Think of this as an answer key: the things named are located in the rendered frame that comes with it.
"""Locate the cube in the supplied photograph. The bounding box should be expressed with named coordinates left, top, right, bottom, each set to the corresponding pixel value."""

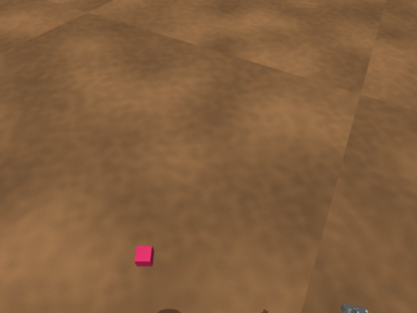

left=134, top=246, right=154, bottom=267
